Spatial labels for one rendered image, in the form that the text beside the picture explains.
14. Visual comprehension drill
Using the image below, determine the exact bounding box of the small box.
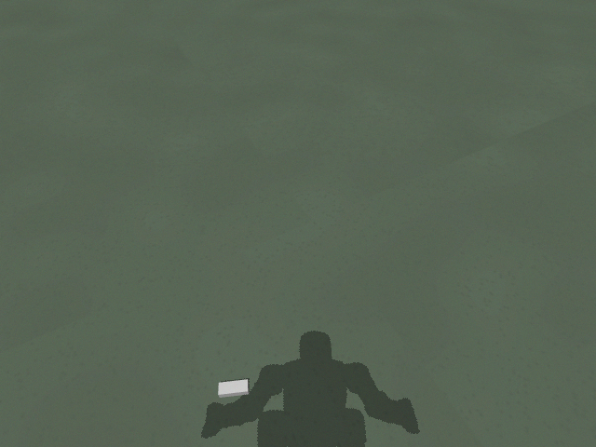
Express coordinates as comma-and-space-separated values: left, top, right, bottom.
218, 379, 249, 398

